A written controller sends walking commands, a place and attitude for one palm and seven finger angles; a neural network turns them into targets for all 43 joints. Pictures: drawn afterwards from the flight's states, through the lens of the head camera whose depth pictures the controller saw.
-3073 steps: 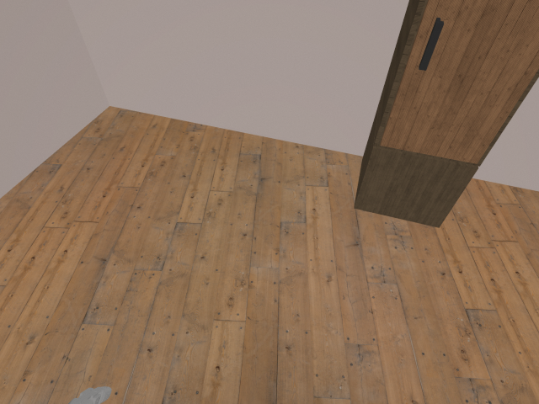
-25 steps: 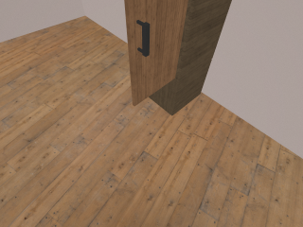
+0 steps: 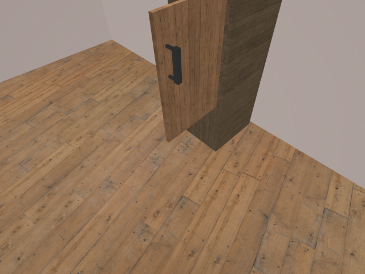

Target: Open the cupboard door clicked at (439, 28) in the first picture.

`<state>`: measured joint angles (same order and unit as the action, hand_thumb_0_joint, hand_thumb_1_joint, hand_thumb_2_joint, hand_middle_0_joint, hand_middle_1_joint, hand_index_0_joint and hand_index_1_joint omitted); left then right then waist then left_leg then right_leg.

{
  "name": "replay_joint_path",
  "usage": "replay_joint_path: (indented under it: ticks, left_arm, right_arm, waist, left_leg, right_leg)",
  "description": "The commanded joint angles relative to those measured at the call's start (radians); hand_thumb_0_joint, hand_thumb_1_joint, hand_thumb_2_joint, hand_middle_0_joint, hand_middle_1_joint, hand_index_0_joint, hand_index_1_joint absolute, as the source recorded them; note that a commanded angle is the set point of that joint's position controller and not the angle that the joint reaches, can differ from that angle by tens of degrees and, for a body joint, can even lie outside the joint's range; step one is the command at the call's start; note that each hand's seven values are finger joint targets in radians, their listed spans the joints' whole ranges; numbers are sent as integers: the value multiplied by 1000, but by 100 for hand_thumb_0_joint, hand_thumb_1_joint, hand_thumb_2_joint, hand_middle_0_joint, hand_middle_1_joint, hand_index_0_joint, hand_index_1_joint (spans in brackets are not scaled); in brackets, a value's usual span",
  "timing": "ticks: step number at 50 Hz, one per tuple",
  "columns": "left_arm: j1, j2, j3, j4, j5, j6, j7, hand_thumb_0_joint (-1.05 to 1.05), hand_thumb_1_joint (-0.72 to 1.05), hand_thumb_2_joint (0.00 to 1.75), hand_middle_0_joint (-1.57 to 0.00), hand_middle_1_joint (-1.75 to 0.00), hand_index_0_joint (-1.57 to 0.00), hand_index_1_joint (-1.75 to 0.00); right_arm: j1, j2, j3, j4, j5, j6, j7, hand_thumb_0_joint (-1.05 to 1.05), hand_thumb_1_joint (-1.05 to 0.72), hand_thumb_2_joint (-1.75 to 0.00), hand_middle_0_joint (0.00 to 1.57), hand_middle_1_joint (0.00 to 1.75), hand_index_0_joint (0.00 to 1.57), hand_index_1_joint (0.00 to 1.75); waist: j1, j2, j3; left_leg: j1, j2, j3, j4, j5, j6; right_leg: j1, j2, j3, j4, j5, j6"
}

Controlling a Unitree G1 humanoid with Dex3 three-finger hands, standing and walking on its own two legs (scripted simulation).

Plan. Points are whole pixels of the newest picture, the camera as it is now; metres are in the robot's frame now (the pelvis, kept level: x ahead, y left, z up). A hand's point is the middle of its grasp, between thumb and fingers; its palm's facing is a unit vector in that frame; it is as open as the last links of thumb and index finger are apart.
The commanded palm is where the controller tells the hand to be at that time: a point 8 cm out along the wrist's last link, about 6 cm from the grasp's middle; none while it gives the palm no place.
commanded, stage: let the arm hang, fingers relaxed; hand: left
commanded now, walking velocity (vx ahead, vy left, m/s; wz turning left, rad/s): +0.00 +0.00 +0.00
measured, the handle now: (173, 64) +0.77 +0.08 +0.06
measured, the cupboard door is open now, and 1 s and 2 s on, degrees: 92 92 92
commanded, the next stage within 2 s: look to check the result in 0.26 s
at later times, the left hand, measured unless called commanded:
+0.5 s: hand out of the picture +0.10 +0.23 -0.15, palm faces -0.01 -0.94 -0.33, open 7.4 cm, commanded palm none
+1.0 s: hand out of the picture +0.12 +0.22 -0.15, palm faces -0.02 -0.94 -0.35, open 7.4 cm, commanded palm none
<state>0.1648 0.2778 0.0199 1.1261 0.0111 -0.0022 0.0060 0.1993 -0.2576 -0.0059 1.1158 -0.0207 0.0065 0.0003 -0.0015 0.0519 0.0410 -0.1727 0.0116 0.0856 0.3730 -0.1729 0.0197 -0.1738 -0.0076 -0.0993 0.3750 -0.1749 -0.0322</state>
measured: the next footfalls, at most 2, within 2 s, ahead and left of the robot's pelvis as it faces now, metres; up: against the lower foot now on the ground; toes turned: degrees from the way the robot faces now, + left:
none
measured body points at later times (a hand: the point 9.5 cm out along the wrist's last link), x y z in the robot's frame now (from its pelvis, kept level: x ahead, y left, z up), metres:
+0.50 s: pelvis +0.03 -0.01 +0.00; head +0.04 -0.03 +0.45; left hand +0.10 +0.28 -0.13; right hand +0.09 -0.30 -0.15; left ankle +0.02 +0.11 -0.75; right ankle +0.02 -0.10 -0.75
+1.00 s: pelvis +0.04 -0.02 +0.00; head +0.06 -0.04 +0.45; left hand +0.13 +0.27 -0.12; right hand +0.11 -0.31 -0.15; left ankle +0.02 +0.11 -0.75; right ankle +0.02 -0.10 -0.75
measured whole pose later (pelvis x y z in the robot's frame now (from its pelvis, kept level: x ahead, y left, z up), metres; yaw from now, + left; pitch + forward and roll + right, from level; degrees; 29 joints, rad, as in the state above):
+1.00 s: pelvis +0.04 -0.02 +0.00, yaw +0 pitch -1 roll +0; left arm 0.10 0.30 0.01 1.13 0.01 -0.02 0.00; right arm 0.12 -0.33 0.00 1.12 -0.02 0.00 -0.01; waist -0.01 0.04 0.04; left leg -0.07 0.04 0.08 0.28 -0.18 -0.02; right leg -0.08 0.03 -0.10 0.29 -0.19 -0.06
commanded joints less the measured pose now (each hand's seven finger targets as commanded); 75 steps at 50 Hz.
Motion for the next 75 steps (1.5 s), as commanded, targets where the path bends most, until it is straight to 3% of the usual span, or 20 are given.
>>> replay_joint_path:
  ticks: [1,10,19,25,34,41,45,54,61,75]
  left_arm:
    - [-22,181,28,-41,2,-28,13,0,90,90,-20,-30,-20,-30]
    - [-54,197,30,-40,3,-35,13,0,90,90,-20,-30,-20,-30]
    - [-77,217,30,-38,2,-38,12,0,90,90,-20,-30,-20,-30]
    - [-79,229,30,-38,1,-42,13,0,90,90,-20,-30,-20,-30]
    - [-83,241,29,-37,-1,-44,15,0,90,90,-20,-30,-20,-30]
    - [-85,245,29,-37,-1,-43,16,0,90,90,-20,-30,-20,-30]
    - [-86,246,30,-40,-2,-45,17,0,90,90,-20,-30,-20,-30]
    - [-87,246,32,-45,-2,-45,18,0,90,90,-20,-30,-20,-30]
    - [-92,246,30,-47,-2,-43,16,0,90,90,-20,-30,-20,-30]
    - [-91,249,29,-44,-3,-44,16,0,90,90,-20,-30,-20,-30]
  right_arm:
    - [-3,-179,-31,-32,3,-23,-14,0,-90,-90,20,30,20,30]
    - [-55,-204,-31,-32,2,-29,-15,0,-90,-90,20,30,20,30]
    - [-83,-229,-30,-36,3,-26,-15,0,-90,-90,20,30,20,30]
    - [-87,-241,-31,-39,4,-26,-16,0,-90,-90,20,30,20,30]
    - [-91,-250,-31,-39,5,-23,-18,0,-90,-90,20,30,20,30]
    - [-97,-254,-29,-39,6,-21,-19,0,-90,-90,20,30,20,30]
    - [-91,-254,-29,-40,5,-23,-20,0,-90,-90,20,30,20,30]
    - [-89,-253,-29,-40,4,-23,-22,0,-90,-90,20,30,20,30]
    - [-92,-254,-30,-39,4,-20,-20,0,-90,-90,20,30,20,30]
    - [-82,-259,-30,-38,6,-22,-22,0,-90,-90,20,30,20,30]
  waist:
    - [1,-64,-29]
    - [-3,-31,-58]
    - [-6,-37,-48]
    - [-8,-48,-86]
    - [-10,-54,-90]
    - [-9,-68,-67]
    - [-9,-60,-96]
    - [-8,-47,-95]
    - [-8,-49,-60]
    - [-10,-61,-81]
  left_leg:
    - [0,128,-141,-105,43,17]
    - [51,130,-135,-112,120,9]
    - [71,131,-130,-120,121,3]
    - [99,133,-125,-113,150,1]
    - [117,136,-116,-107,176,-1]
    - [117,135,-113,-113,170,-3]
    - [128,137,-109,-107,196,-4]
    - [134,138,-103,-106,210,-7]
    - [121,135,-104,-116,155,-8]
    - [137,143,-103,-116,179,-7]
  right_leg:
    - [18,-127,134,-88,9,-26]
    - [51,-137,137,-97,105,-23]
    - [58,-141,141,-122,125,-23]
    - [85,-145,144,-122,187,-23]
    - [97,-146,143,-121,251,-22]
    - [91,-144,144,-128,255,-19]
    - [114,-144,148,-120,298,-20]
    - [122,-146,147,-120,326,-18]
    - [99,-144,156,-140,260,-15]
    - [110,-142,155,-135,284,-17]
